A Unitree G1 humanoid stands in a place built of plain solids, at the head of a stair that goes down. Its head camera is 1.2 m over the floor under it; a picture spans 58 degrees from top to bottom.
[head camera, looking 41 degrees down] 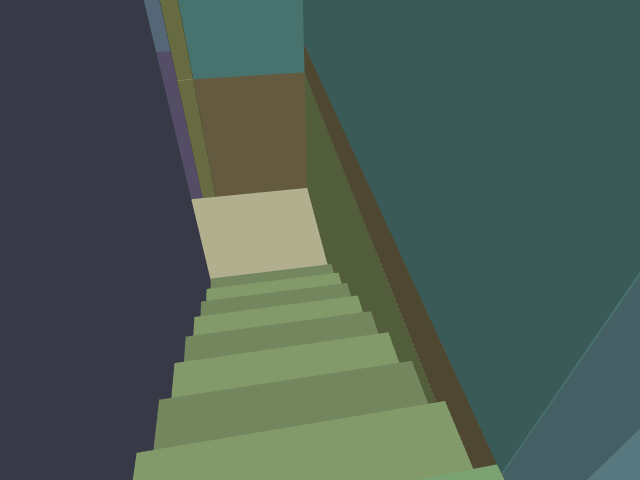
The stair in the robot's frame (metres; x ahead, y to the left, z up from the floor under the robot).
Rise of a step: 0.17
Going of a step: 0.27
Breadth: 1.00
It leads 10 degrees to the left of straight ahead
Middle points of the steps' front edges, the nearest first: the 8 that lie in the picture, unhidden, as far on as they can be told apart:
0.66 0.07 -0.16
0.93 0.12 -0.33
1.20 0.16 -0.50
1.47 0.21 -0.67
1.74 0.26 -0.84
2.01 0.30 -1.01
2.27 0.35 -1.18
2.54 0.40 -1.35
